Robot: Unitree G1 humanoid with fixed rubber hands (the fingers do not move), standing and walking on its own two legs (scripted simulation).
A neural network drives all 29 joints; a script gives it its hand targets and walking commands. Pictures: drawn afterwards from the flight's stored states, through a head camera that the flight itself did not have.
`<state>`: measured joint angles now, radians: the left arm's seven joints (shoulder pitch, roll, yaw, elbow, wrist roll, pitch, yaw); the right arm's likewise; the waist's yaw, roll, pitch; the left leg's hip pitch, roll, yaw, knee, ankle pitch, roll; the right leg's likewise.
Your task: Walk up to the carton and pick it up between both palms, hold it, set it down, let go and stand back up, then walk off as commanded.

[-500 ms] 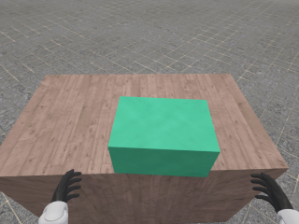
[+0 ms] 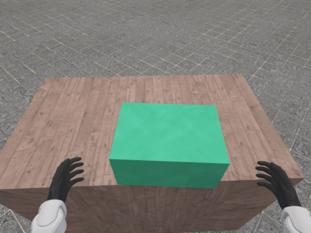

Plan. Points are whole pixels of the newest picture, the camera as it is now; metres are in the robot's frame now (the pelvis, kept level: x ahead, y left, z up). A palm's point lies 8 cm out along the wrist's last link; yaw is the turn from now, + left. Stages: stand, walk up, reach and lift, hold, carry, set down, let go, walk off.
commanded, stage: reach and lift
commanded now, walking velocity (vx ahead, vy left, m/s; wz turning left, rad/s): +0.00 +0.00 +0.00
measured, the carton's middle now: (167, 144) +0.38 +0.00 -0.02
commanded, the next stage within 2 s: none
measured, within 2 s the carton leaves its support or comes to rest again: neither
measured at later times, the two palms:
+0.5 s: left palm (68, 160) +0.26 +0.25 +0.06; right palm (278, 185) +0.23 -0.25 +0.04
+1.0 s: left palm (74, 123) +0.33 +0.24 +0.12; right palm (267, 147) +0.31 -0.24 +0.08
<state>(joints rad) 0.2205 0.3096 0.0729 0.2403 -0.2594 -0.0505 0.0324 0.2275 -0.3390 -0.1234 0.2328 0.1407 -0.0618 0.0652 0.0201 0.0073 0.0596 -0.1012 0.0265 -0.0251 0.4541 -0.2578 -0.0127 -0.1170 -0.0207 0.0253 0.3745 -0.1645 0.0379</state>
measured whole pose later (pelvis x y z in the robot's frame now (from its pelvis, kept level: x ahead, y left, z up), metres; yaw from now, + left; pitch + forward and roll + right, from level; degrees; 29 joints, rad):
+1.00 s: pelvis +0.02 +0.00 +0.00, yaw +0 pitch -4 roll -1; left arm -0.25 0.37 0.06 0.11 -0.30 0.40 0.04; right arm -0.09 -0.34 -0.12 0.15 0.25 0.23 0.03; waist 0.02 0.02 0.06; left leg -0.10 0.03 -0.03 0.45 -0.28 -0.01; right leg -0.11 -0.02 0.03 0.35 -0.17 0.04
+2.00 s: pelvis +0.01 -0.01 +0.00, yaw +0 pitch +7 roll +0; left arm -0.62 0.33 0.00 0.92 -0.31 -0.09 0.00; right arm -0.53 -0.39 -0.01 0.94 0.27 -0.10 0.04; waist 0.02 -0.04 -0.01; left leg -0.32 0.03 -0.03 0.46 -0.25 -0.03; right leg -0.36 -0.02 0.03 0.43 -0.18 0.03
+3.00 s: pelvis +0.02 -0.02 -0.01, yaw +0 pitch +15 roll +0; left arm -0.69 0.27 -0.01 1.12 -0.25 -0.33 -0.01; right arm -0.56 -0.27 0.15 0.98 0.32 -0.31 -0.07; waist 0.02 -0.01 -0.15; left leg -0.48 0.03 -0.03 0.47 -0.25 -0.04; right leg -0.54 -0.02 0.03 0.49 -0.20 0.02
